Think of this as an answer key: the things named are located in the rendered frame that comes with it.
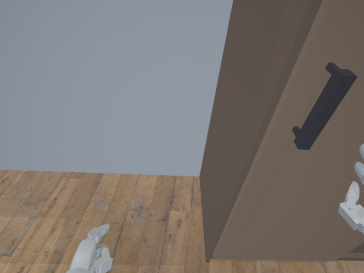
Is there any handle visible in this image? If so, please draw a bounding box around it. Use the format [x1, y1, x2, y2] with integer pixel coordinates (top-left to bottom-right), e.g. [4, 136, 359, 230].
[292, 63, 357, 150]

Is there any robot left hand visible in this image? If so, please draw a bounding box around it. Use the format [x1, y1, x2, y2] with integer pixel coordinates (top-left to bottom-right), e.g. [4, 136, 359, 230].
[70, 224, 113, 273]

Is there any robot right hand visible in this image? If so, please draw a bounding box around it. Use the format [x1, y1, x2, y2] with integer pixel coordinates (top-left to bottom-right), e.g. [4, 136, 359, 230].
[338, 144, 364, 234]

